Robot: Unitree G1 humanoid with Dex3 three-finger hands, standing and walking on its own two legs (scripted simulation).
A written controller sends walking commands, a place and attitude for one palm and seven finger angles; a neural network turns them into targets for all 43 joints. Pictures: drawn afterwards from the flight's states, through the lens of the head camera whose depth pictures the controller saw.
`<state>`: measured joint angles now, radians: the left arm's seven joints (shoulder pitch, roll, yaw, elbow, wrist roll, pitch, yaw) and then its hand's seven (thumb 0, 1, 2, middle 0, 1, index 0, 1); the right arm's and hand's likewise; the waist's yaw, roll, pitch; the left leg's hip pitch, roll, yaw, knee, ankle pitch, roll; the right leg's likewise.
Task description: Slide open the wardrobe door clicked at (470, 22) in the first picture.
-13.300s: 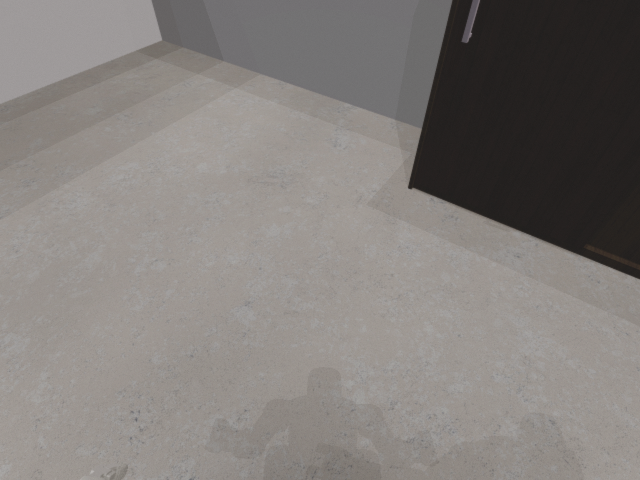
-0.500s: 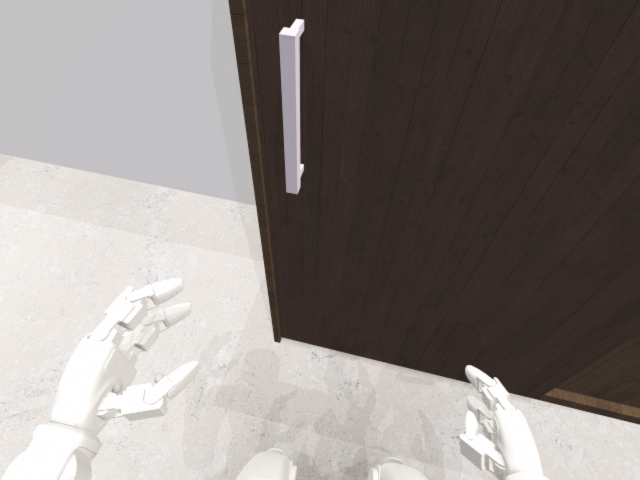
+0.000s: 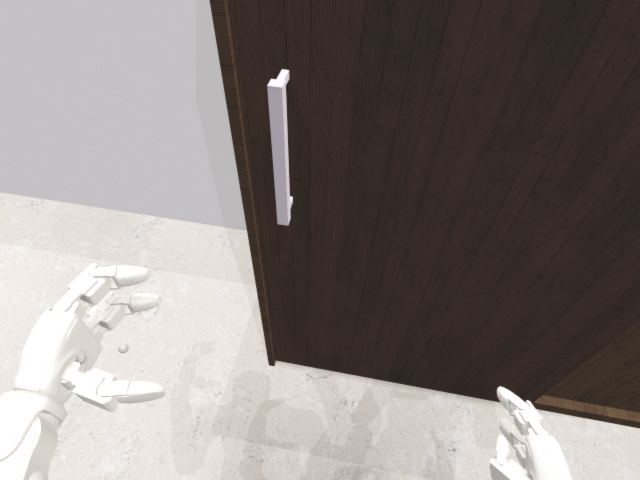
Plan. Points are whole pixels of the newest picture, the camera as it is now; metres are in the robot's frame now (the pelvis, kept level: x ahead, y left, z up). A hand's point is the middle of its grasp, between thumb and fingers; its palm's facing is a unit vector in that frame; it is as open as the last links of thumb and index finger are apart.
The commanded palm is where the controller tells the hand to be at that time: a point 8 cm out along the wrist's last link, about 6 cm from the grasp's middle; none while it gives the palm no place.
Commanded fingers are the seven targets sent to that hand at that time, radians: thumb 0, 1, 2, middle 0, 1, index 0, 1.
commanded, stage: raise the hand with hooked fingers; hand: left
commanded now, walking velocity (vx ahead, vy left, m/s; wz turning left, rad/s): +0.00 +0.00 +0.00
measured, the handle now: (283, 155) +0.53 +0.10 +0.12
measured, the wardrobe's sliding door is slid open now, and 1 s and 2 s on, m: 0.00 0.00 0.00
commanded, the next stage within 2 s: move the hooked fingers beside the handle in 0.98 s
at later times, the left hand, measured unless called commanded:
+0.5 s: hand (82, 269) +0.28 +0.28 +0.15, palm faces -0.03 -1.00 -0.08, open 14.0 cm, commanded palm +0.25 +0.32 +0.15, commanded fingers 0.00 -0.50 0.30 -0.30 -1.20 -0.30 -1.20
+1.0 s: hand (98, 268) +0.29 +0.26 +0.15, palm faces -0.03 -1.00 -0.05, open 14.0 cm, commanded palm +0.26 +0.31 +0.15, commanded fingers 0.00 -0.50 0.30 -0.30 -1.20 -0.30 -1.20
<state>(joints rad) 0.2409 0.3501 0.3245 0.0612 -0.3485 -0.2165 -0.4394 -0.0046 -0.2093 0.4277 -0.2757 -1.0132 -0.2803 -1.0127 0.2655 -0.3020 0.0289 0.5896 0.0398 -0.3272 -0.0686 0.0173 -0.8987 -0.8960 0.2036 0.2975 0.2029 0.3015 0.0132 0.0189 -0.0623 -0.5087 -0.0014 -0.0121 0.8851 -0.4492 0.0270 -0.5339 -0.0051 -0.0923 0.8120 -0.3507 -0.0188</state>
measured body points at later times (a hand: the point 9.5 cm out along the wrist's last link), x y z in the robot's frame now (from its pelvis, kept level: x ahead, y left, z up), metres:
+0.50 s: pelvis +0.01 +0.00 +0.02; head +0.01 +0.00 +0.47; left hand +0.28 +0.33 +0.16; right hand +0.18 -0.23 -0.05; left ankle +0.00 +0.10 -0.70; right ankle +0.04 -0.11 -0.70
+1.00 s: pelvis +0.01 -0.01 +0.02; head +0.01 -0.02 +0.47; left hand +0.28 +0.32 +0.15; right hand +0.18 -0.25 -0.04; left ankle +0.00 +0.10 -0.70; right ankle +0.04 -0.11 -0.70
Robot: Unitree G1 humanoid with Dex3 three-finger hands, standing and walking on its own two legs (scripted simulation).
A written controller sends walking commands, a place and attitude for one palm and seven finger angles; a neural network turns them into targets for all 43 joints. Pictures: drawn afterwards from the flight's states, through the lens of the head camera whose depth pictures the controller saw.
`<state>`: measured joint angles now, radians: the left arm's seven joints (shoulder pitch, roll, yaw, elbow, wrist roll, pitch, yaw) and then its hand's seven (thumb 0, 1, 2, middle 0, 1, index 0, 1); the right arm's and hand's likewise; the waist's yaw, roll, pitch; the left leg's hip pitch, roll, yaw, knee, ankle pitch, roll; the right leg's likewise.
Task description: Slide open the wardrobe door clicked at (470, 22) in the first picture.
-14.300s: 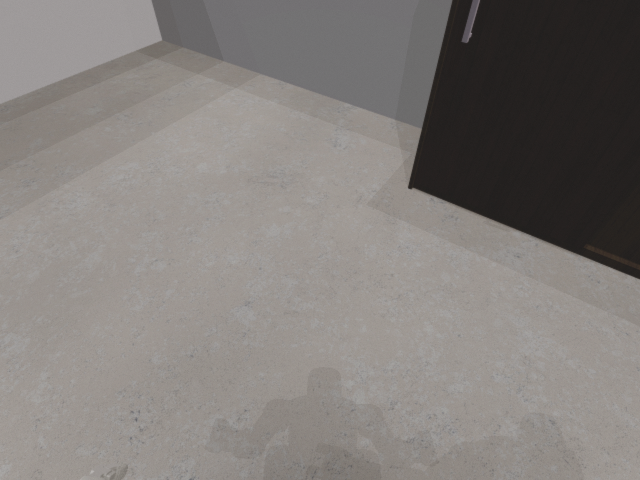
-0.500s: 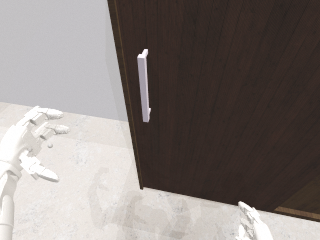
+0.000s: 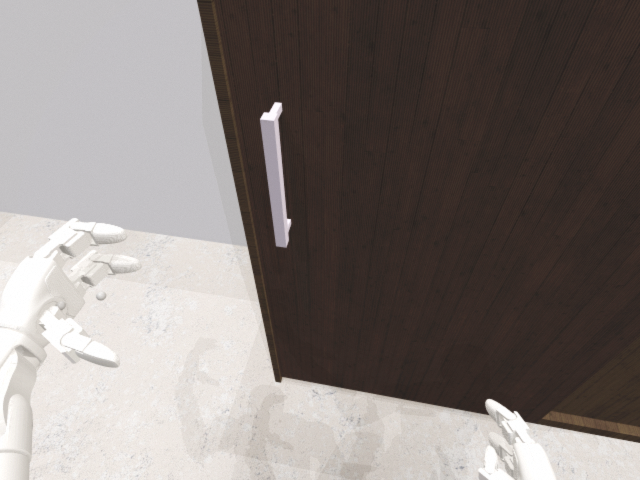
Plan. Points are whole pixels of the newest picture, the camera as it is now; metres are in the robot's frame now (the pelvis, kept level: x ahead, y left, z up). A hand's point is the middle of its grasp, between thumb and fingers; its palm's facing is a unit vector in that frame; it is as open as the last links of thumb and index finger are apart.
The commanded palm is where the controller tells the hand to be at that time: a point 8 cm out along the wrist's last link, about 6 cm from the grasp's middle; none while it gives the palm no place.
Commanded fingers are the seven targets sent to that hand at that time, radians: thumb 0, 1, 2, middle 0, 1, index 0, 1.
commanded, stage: move the hooked fingers beside the handle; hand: left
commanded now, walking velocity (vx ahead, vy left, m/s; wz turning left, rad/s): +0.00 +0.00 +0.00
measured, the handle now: (279, 181) +0.52 +0.12 +0.10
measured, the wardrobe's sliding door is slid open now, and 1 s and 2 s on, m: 0.00 0.00 0.00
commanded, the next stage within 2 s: none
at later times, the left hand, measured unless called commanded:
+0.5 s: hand (147, 256) +0.33 +0.25 +0.13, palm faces -0.07 -1.00 -0.02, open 14.0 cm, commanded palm +0.30 +0.30 +0.12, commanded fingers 0.00 -0.50 0.30 -0.30 -1.20 -0.30 -1.20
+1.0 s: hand (183, 227) +0.38 +0.22 +0.12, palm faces -0.10 -1.00 +0.00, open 14.0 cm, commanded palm +0.37 +0.27 +0.12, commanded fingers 0.00 -0.50 0.30 -0.30 -1.20 -0.30 -1.20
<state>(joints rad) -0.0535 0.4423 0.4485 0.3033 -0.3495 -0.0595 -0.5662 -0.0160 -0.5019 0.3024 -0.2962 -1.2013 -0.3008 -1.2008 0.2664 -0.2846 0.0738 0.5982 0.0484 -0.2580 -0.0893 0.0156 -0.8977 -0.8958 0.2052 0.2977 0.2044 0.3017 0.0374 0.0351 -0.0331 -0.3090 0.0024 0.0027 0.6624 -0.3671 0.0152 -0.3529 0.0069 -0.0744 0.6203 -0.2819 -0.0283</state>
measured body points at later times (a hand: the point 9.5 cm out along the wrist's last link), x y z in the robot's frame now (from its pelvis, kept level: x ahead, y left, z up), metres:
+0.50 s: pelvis -0.01 +0.00 +0.00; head +0.00 -0.01 +0.45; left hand +0.33 +0.30 +0.13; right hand +0.14 -0.25 -0.08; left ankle -0.01 +0.11 -0.72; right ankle +0.03 -0.10 -0.72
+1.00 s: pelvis +0.00 +0.00 +0.00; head +0.03 +0.00 +0.45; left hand +0.38 +0.27 +0.12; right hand +0.11 -0.25 -0.10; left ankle -0.01 +0.11 -0.72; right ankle +0.03 -0.10 -0.72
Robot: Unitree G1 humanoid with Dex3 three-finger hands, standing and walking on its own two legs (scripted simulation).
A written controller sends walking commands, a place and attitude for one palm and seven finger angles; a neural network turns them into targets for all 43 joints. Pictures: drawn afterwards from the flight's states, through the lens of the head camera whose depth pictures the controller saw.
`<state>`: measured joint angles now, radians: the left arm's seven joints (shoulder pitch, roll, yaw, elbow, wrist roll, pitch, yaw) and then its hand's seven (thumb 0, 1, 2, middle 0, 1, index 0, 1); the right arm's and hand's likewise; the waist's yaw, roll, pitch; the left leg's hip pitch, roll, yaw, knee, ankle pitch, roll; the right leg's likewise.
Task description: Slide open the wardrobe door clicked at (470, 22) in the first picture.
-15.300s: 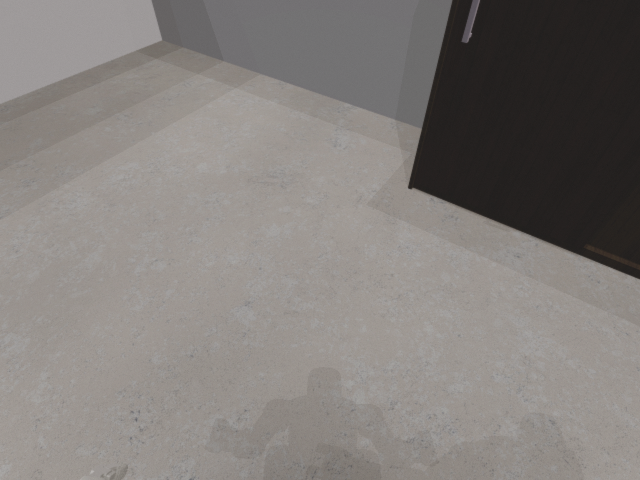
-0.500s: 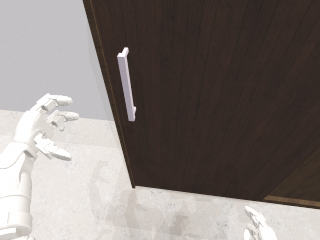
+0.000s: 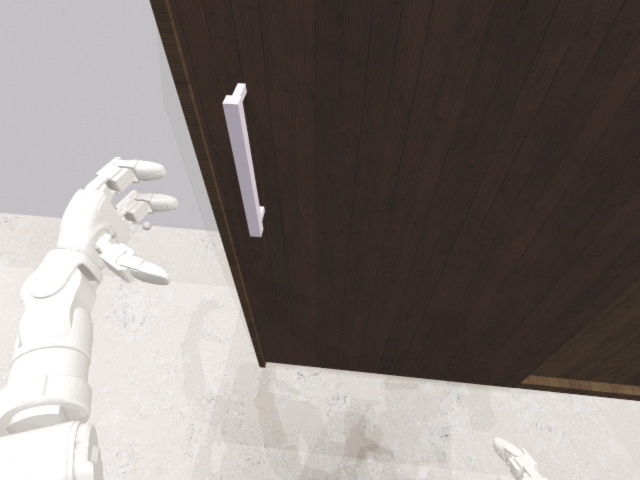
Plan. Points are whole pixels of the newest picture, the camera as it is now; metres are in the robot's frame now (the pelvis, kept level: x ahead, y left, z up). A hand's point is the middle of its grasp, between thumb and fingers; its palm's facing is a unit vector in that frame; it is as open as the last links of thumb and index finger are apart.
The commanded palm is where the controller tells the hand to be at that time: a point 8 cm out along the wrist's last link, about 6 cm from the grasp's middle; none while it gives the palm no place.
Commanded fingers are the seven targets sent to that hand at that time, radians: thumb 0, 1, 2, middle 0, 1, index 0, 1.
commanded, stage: move the hooked fingers beside the handle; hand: left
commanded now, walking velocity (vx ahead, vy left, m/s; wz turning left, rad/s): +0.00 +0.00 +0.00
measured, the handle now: (249, 169) +0.52 +0.12 +0.10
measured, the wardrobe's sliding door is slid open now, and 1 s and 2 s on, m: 0.00 0.00 0.00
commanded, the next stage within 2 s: feel for the door with the fingertips in 1.48 s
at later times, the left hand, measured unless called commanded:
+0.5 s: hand (184, 192) +0.45 +0.20 +0.12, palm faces -0.08 -1.00 +0.00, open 14.0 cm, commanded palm +0.43 +0.25 +0.11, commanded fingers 0.00 -0.50 0.30 -0.30 -1.20 -0.30 -1.20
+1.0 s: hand (204, 181) +0.47 +0.18 +0.12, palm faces -0.08 -1.00 -0.01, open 13.9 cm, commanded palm +0.45 +0.23 +0.11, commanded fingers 0.00 -0.50 0.30 -0.30 -1.20 -0.30 -1.20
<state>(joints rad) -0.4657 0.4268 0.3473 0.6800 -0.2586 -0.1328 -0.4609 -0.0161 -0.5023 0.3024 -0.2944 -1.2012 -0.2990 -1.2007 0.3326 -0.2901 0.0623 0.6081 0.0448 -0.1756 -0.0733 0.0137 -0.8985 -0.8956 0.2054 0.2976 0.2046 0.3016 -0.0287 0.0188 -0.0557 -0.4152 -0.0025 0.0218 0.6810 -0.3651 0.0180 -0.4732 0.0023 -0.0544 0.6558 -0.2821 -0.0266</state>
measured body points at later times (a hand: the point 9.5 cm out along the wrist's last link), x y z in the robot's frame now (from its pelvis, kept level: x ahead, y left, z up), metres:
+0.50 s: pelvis +0.00 +0.00 -0.01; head +0.06 +0.00 +0.44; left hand +0.44 +0.25 +0.12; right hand +0.06 -0.27 -0.11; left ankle -0.01 +0.11 -0.72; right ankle +0.03 -0.10 -0.72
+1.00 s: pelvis +0.00 +0.00 -0.01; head +0.07 +0.00 +0.43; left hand +0.47 +0.23 +0.12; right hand +0.02 -0.27 -0.13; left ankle -0.01 +0.11 -0.72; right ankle +0.03 -0.10 -0.72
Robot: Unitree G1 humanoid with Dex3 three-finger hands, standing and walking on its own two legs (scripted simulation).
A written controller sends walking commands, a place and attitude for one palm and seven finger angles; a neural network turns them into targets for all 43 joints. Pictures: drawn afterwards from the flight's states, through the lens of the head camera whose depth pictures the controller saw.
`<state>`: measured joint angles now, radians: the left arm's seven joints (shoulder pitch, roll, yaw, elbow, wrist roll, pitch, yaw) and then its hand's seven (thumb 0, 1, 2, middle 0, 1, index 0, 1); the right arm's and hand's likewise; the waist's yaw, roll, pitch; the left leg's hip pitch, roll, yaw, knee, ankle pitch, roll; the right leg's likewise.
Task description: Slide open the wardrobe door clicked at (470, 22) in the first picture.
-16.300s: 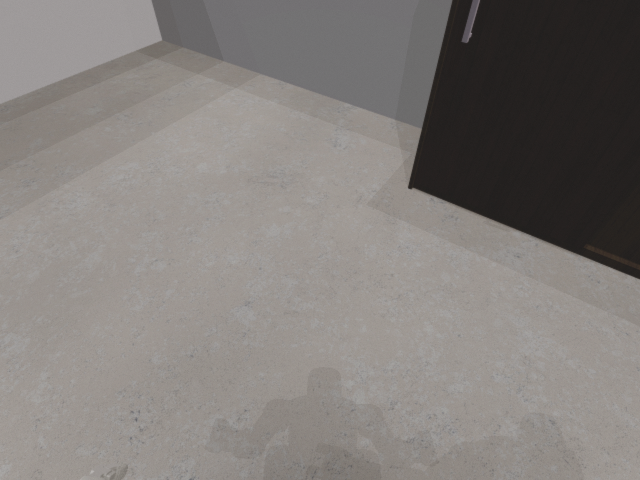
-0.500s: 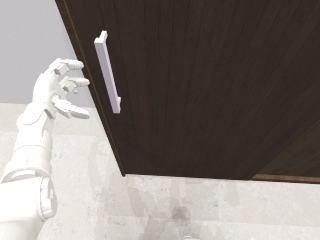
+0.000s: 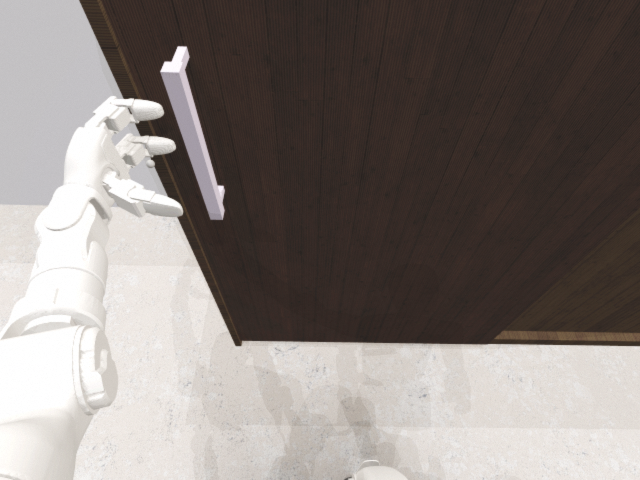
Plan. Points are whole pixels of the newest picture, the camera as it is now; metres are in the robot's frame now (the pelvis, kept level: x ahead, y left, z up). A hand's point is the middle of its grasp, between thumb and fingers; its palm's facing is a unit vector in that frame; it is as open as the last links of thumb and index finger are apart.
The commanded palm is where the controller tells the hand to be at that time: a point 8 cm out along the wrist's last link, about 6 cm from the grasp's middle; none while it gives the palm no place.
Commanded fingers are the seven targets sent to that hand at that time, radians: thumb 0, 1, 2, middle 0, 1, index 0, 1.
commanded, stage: move the hooked fingers beside the handle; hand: left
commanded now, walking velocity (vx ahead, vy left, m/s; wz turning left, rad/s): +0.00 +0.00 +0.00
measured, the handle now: (201, 146) +0.52 +0.14 +0.11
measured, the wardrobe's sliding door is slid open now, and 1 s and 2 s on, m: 0.00 0.00 0.00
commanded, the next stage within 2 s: feel for the door with the fingertips in 0.48 s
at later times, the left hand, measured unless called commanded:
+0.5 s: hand (150, 167) +0.47 +0.19 +0.12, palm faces -0.06 -1.00 +0.00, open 14.0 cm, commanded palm +0.44 +0.24 +0.12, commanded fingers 0.00 -0.50 0.30 -0.30 -1.20 -0.30 -1.20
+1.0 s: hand (184, 169) +0.46 +0.15 +0.13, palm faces -0.07 -1.00 +0.00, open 14.0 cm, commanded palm +0.44 +0.21 +0.12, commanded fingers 0.00 -0.50 0.30 -0.30 -1.20 -0.30 -1.20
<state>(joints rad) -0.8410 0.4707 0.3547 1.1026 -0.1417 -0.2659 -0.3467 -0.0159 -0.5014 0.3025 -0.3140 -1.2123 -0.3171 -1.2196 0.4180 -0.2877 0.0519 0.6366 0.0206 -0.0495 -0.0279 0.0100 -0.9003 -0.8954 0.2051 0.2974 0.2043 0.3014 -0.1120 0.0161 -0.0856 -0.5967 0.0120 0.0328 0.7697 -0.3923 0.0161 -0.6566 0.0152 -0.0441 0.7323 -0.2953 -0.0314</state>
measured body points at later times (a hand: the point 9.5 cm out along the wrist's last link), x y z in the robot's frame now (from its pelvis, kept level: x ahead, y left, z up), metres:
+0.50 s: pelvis +0.00 +0.00 +0.00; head +0.07 +0.00 +0.45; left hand +0.46 +0.24 +0.13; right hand +0.06 -0.26 -0.11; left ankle -0.01 +0.11 -0.71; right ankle +0.03 -0.10 -0.71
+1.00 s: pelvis +0.00 +0.00 +0.00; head +0.06 +0.00 +0.45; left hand +0.46 +0.20 +0.13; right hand +0.06 -0.26 -0.11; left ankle -0.01 +0.11 -0.71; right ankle +0.03 -0.10 -0.71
